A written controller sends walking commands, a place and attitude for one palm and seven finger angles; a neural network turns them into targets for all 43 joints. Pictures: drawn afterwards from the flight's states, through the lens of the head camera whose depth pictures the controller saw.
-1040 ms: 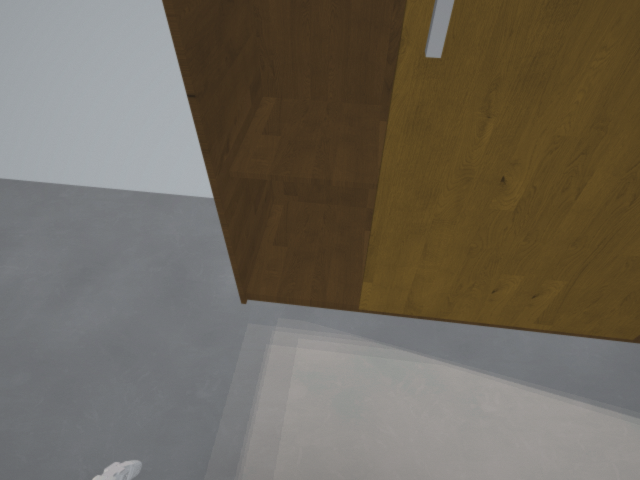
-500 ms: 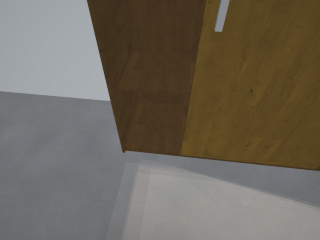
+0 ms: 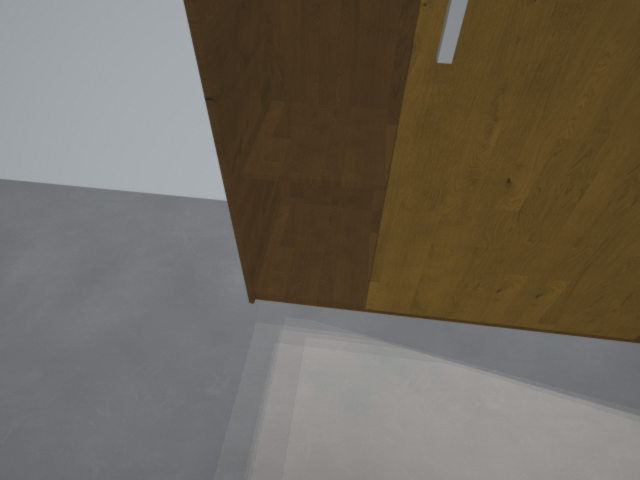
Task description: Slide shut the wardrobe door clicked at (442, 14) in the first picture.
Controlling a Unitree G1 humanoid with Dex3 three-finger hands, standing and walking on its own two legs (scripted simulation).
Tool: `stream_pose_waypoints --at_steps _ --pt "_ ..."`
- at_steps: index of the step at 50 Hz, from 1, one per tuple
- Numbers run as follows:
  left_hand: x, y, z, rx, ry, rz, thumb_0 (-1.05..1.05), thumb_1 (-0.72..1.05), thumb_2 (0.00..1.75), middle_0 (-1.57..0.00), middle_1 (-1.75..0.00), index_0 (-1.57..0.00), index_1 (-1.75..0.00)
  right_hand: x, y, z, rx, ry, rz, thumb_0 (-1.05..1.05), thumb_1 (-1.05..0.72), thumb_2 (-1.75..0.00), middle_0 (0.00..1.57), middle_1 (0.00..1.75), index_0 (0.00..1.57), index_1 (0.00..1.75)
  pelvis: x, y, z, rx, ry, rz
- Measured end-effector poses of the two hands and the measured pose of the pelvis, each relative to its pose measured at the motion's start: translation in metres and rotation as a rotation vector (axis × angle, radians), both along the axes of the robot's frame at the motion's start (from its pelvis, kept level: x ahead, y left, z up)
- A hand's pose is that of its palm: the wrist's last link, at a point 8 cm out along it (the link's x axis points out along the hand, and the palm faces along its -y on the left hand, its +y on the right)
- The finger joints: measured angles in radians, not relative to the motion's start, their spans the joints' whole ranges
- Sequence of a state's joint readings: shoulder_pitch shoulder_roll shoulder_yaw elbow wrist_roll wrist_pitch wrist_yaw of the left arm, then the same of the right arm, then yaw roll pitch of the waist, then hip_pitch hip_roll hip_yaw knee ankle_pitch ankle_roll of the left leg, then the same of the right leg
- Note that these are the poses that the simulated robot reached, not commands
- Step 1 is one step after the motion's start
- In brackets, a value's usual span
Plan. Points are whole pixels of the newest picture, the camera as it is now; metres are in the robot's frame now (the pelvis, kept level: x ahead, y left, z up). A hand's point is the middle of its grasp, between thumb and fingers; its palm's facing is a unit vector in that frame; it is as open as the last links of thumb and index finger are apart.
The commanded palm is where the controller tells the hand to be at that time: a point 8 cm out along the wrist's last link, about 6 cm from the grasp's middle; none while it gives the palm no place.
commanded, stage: look at it before walking up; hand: right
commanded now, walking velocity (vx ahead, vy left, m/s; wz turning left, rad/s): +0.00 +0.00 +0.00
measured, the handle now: (454, 7) +0.79 -0.18 +0.27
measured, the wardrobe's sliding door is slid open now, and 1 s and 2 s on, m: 0.42 0.42 0.42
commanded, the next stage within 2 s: take the last steps up to it in 0.40 s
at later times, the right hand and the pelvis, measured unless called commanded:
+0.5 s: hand out of the picture +0.08 -0.25 -0.16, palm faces -0.02 +0.95 -0.33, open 7.4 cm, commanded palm none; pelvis +0.01 +0.00 +0.00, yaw +0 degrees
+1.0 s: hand out of the picture +0.09 -0.22 -0.19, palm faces +0.02 +0.99 -0.12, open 7.4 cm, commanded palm none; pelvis +0.10 -0.04 +0.00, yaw -2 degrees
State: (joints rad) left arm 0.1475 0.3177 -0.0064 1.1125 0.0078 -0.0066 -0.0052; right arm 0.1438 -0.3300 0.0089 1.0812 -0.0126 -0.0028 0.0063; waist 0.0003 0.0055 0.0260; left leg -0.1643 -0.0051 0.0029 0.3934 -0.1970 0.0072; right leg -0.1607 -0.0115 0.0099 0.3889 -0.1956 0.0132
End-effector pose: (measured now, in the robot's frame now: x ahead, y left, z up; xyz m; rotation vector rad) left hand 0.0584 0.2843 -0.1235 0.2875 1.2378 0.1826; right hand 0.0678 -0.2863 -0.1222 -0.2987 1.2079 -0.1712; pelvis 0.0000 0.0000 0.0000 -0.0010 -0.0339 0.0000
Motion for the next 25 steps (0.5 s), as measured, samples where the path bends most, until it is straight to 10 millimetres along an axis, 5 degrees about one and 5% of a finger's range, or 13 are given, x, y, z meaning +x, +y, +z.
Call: stream_pose_waypoints --at_steps 25 --pt "0.024 -0.001 0.006 0.01 -0.032 -0.014 0.0 0.9 0.9 -0.2 -0.3 -0.21 -0.3 0.009 -0.007 0.002 -0.009 -0.001 -0.005 0.01 -0.91 -0.9 0.2 0.3 0.21 0.3 0.01 -0.002 0.002 0.001 0.001 0.001"
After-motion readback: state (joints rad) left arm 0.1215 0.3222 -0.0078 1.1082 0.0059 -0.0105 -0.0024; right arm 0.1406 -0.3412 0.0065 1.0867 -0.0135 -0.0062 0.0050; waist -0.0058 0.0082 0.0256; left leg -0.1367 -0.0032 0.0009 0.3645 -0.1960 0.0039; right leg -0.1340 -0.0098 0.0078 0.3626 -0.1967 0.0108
